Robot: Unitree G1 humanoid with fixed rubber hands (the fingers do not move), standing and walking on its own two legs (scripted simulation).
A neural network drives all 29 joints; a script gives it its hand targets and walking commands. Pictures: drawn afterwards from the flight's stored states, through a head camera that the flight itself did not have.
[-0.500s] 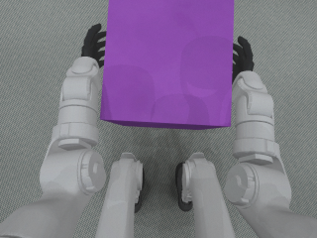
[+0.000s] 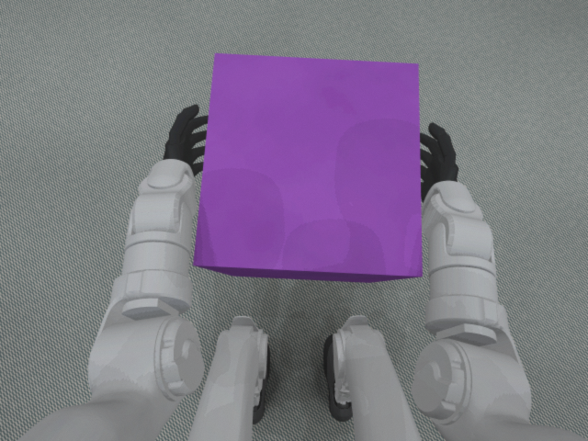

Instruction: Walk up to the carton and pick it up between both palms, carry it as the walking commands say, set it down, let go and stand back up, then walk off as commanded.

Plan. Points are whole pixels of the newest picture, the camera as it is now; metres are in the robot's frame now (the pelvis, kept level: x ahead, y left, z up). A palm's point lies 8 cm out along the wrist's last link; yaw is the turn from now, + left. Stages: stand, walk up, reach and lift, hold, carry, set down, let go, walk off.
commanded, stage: reach and lift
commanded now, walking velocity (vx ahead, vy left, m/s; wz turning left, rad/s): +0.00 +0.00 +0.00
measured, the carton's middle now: (307, 191) +0.46 -0.01 -0.13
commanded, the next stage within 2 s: none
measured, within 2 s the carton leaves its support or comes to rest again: neither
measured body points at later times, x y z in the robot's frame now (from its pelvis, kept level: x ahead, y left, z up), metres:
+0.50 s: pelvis +0.01 +0.00 +0.06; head +0.21 +0.01 +0.47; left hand +0.46 +0.16 +0.01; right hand +0.43 -0.18 +0.01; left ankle +0.08 +0.11 -0.55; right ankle +0.08 -0.11 -0.55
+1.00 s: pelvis +0.04 +0.00 +0.13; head +0.18 +0.00 +0.55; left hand +0.44 +0.16 +0.08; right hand +0.41 -0.18 +0.08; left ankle +0.08 +0.11 -0.55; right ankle +0.08 -0.11 -0.55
